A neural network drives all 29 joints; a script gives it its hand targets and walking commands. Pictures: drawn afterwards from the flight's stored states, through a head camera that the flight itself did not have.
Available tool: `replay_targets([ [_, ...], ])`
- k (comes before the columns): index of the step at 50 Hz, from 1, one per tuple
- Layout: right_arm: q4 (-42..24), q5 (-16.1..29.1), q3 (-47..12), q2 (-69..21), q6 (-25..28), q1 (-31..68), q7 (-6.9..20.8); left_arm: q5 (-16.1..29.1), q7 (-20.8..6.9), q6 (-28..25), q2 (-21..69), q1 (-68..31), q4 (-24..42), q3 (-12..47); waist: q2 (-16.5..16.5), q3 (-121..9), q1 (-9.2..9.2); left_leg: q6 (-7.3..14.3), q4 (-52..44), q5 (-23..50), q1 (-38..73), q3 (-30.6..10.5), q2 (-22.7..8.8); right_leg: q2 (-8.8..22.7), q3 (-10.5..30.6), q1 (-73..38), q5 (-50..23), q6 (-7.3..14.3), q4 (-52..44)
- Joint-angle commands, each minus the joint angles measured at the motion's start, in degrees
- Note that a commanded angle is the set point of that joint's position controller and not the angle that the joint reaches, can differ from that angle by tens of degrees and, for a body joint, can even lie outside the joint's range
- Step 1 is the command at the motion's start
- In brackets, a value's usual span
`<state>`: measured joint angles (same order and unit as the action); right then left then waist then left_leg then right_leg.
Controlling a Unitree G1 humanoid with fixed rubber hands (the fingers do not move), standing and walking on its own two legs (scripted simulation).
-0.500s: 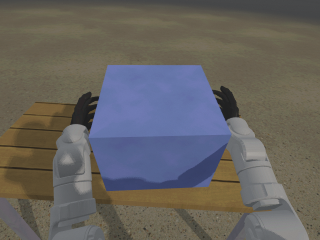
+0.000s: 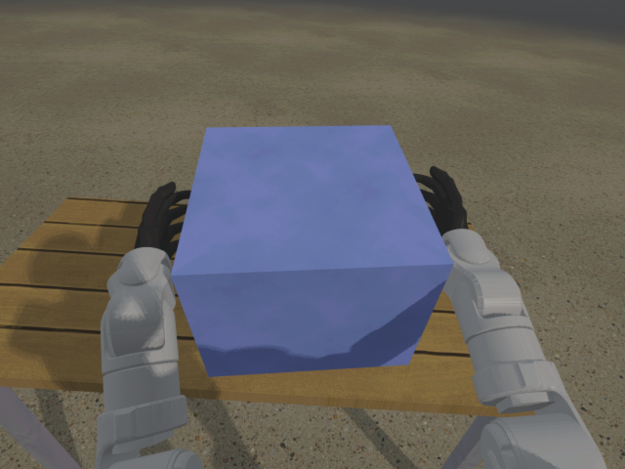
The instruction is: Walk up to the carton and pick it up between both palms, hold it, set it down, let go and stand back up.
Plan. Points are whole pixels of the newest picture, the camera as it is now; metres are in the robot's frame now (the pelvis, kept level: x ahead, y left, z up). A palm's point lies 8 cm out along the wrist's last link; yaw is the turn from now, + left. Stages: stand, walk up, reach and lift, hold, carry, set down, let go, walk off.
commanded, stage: hold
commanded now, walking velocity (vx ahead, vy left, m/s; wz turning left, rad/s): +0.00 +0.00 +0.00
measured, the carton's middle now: (305, 243) +0.39 +0.01 +0.15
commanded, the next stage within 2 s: none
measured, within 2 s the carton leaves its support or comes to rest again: neither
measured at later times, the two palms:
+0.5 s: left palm (151, 246) +0.34 +0.19 +0.19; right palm (448, 228) +0.36 -0.16 +0.20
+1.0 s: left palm (159, 240) +0.35 +0.18 +0.19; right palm (453, 230) +0.36 -0.17 +0.20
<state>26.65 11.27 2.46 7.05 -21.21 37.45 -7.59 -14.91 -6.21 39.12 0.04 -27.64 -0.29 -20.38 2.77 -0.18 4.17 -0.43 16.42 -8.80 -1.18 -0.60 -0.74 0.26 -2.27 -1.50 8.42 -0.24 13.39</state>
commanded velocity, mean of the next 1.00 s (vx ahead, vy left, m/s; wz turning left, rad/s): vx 0.00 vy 0.00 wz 0.00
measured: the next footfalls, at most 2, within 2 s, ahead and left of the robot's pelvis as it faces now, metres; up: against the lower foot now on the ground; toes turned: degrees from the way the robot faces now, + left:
none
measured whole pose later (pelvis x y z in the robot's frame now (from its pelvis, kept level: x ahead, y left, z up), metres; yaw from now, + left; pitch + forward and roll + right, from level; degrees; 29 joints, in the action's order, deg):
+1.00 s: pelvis -0.01 +0.00 +0.00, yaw +0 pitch -6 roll +0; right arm 29.4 9.3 4.9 6.1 -19.2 38.7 -6.7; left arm -14.6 -5.9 38.2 -1.1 -30.6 -4.0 -20.1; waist 2.5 -0.7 4.6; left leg -0.4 15.8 -7.8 -1.9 -0.7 -0.5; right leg 0.5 -2.6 -0.4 8.3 -0.1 14.0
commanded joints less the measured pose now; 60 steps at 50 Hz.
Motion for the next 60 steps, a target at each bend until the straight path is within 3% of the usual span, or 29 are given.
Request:
replay_targets([
  [1, -13.46, 5.14, -19.98, -29.76, 2.14, 29.02, 5.35, 7.74, -7.02, -0.82, 23.37, -30.51, 4.12, 28.78, -2.58, -15.6, 0.93, -1.89, -0.27, 13.31, 3.65, 2.68, 3.52, -3.13, -1.89, -3.36, -13.3, -1.35, -0.16],
  [2, -11.63, 4.44, -19.36, -30.45, 1.69, 28.44, 5.41, 7.63, -7.12, -1.18, 22.73, -32.19, 3.88, 28.21, -2.05, -14.35, 1.39, -1.44, -1.0, 10.82, 2.49, 2.83, 3.54, -2.64, -1.78, -2.62, -11.69, -1.69, -0.39],
  [4, -15.75, 4.74, -20.22, -30.98, 2.49, 30.16, 5.28, 8.01, -7.23, -1.15, 23.42, -30.99, 4.29, 28.83, -2.17, -17.34, 0.96, -1.39, -0.19, 13.23, 2.75, 2.76, 3.67, -2.84, -1.71, -4.59, -15.9, -1.85, 0.64],
  [6, -15.7, 5.21, -20.67, -30.78, 2.2, 29.86, 4.99, 7.88, -7.13, -1.23, 23.28, -31.13, 4.76, 29.07, -2.78, -17.16, 0.97, -1.83, 0.19, 14.7, 3.42, 2.51, 3.52, -3.05, -1.89, -5.18, -16.78, -1.84, 0.67],
  [11, -12.11, 4.15, -18.32, -29.92, 1.98, 30.51, 6.46, 7.3, -6.66, -0.49, 24.33, -31.6, 2.44, 28.6, -3.97, -13.22, 0.27, -1.79, -1.53, 9.32, 1.63, 2.49, 2.81, -3.16, -2.22, -0.78, -6.76, -0.42, -0.89],
  [14, -12.52, 4.12, -18.44, -29.76, 2.39, 31.73, 6.66, 7.07, -6.73, -0.32, 24.22, -31.03, 1.32, 27.9, -3.0, -15.45, -0.25, -1.52, -1.17, 10.03, 2.53, 2.78, 2.9, -3.08, -2.03, -1.27, -8.14, -0.71, -0.62],
  [16, -11.85, 4.18, -18.22, -29.97, 2.39, 31.15, 6.43, 7.75, -6.68, -0.74, 24.22, -32.48, 3.03, 28.38, -3.28, -17.54, 0.56, -1.93, -0.59, 11.14, 3.71, 2.68, 3.03, -3.2, -2.22, -2.2, -9.86, -1.0, -0.25],
  [17, -11.29, 4.16, -17.9, -30.06, 2.4, 31.18, 6.45, 7.75, -6.51, -0.99, 24.25, -33.2, 2.79, 28.74, -4.15, -16.38, 0.68, -2.0, -0.76, 10.61, 3.21, 2.55, 3.15, -3.12, -2.35, -1.76, -8.89, -1.0, -0.35],
  [18, -12.18, 3.91, -18.15, -30.92, 2.74, 32.08, 6.44, 8.14, -6.55, -1.16, 24.32, -32.73, 2.3, 28.56, -2.34, -16.14, 0.32, -1.44, -1.03, 9.6, 2.41, 2.54, 3.08, -3.16, -2.41, -1.62, -8.45, -1.14, -0.52],
  [19, -12.44, 3.37, -17.71, -30.68, 2.96, 33.12, 6.55, 7.98, -6.54, -1.22, 24.3, -33.24, 0.5, 28.35, -2.55, -15.73, 0.36, -1.08, -1.59, 7.4, 1.19, 2.78, 3.27, -2.87, -2.16, -0.96, -6.72, -1.11, -0.75],
  [21, -13.9, 3.57, -18.65, -31.64, 3.64, 32.56, 6.47, 8.51, -6.22, -1.92, 25.25, -32.95, 2.22, 29.22, -2.4, -17.58, 0.21, -1.31, -0.93, 10.46, 2.23, 2.55, 3.09, -3.24, -2.28, -2.09, -9.88, -1.13, 0.05],
  [22, -12.53, 3.4, -18.03, -30.54, 3.49, 31.89, 6.4, 8.54, -6.03, -2.24, 25.07, -33.85, 2.3, 29.92, -3.87, -17.82, 1.19, -2.0, -0.68, 10.95, 3.83, 2.35, 2.94, -3.34, -2.46, -1.6, -9.9, -1.0, 0.12],
  [24, -8.13, 2.26, -16.27, -29.44, 2.56, 31.02, 6.55, 6.37, -6.34, -1.64, 23.81, -32.37, -2.02, 26.73, -2.36, -12.11, 0.89, -1.16, -2.11, 7.06, 2.15, 2.6, 2.69, -3.07, -2.26, 0.16, -5.5, -0.69, -1.24],
  [25, -10.18, 2.32, -16.76, -29.95, 2.86, 31.76, 6.57, 6.55, -6.69, -1.19, 24.45, -31.85, -1.53, 26.92, -2.01, -13.15, 0.47, -0.98, -2.17, 6.55, 1.91, 2.63, 2.69, -2.92, -2.13, -0.54, -5.37, -0.61, -1.26],
  [29, -10.06, 3.61, -17.71, -30.75, 2.99, 31.71, 6.7, 6.52, -6.68, -1.02, 24.46, -32.85, 0.39, 27.3, -3.69, -15.94, -0.02, -1.45, -1.52, 9.15, 2.42, 2.78, 3.05, -2.82, -2.17, -1.79, -7.2, -0.9, -0.61],
  [33, -12.7, 3.97, -18.58, -31.14, 3.53, 32.37, 6.28, 7.9, -6.24, -1.94, 24.25, -33.42, 2.05, 28.78, -2.76, -16.52, 0.87, -1.5, -0.27, 12.28, 3.23, 2.53, 3.15, -3.15, -2.22, -1.49, -10.93, -1.29, -0.16],
  [35, -11.78, 4.6, -19.27, -30.53, 3.02, 30.19, 6.09, 7.03, -6.39, -1.52, 24.42, -32.0, 2.55, 28.7, -4.49, -15.64, 0.68, -1.93, -0.33, 13.12, 3.51, 2.49, 3.26, -2.97, -1.93, -2.93, -11.71, -1.1, 0.06],
  [38, -11.01, 4.06, -18.14, -30.14, 2.46, 31.31, 5.95, 6.12, -6.81, -0.75, 23.5, -31.98, 0.26, 27.3, -3.42, -12.15, 0.22, -1.49, -1.62, 8.82, 0.94, 2.94, 3.4, -2.81, -2.14, -1.73, -7.67, -1.15, -0.94],
  [39, -10.87, 4.0, -18.4, -30.88, 2.53, 31.1, 6.13, 6.54, -6.81, -0.98, 23.85, -32.57, 2.32, 27.61, -2.55, -13.85, 0.33, -1.24, -1.82, 8.69, 1.32, 2.89, 3.24, -2.92, -2.13, -1.82, -7.62, -1.32, -0.68],
  [42, -13.74, 5.03, -20.28, -31.44, 3.08, 31.05, 5.81, 8.24, -6.51, -1.71, 23.85, -33.62, 5.37, 29.6, -3.01, -18.5, 0.7, -1.71, 0.1, 13.55, 3.89, 2.72, 3.47, -3.01, -2.04, -3.74, -13.72, -1.67, 0.48],
  [44, -11.89, 3.89, -19.27, -30.95, 2.61, 31.49, 5.77, 6.58, -6.89, -1.21, 23.01, -31.9, -0.22, 26.81, -1.79, -13.19, -0.01, -0.65, -1.42, 8.28, 1.49, 3.04, 3.76, -2.36, -1.84, -2.36, -10.16, -1.91, -0.64],
  [45, -10.54, 2.17, -15.76, -29.5, 3.34, 32.47, 6.62, 9.65, -6.68, -2.78, 22.93, -39.51, 2.65, 30.76, -3.81, -15.04, 3.26, -2.3, -2.84, 5.55, 2.43, 2.27, 2.62, -2.95, -3.09, 1.3, -5.36, -1.66, -0.14],
  [46, -9.46, 1.58, -15.59, -30.13, 3.77, 32.34, 7.45, 8.92, -6.13, -3.12, 24.12, -38.21, 1.67, 30.45, -5.21, -14.75, 1.84, -2.05, -2.79, 5.34, 3.08, 2.38, 2.69, -2.6, -2.69, 1.84, -3.88, -0.94, -0.9],
  [52, -8.04, 2.04, -17.68, -29.77, 4.96, 32.58, 7.2, 6.88, -6.39, -3.07, 23.12, -33.82, -1.13, 26.76, -1.86, -16.03, 0.11, -1.04, -1.38, 11.04, 4.52, 2.85, 2.88, -3.04, -2.37, -1.64, -8.61, -1.44, -0.62],
  [60, -10.43, 3.44, -19.84, -30.6, 5.41, 31.43, 6.09, 6.82, -6.77, -3.18, 22.44, -33.2, 1.52, 27.17, -1.98, -16.17, 0.33, -1.22, -0.47, 14.18, 4.28, 3.26, 3.59, -2.78, -1.84, -4.02, -13.92, -2.0, 0.1],
])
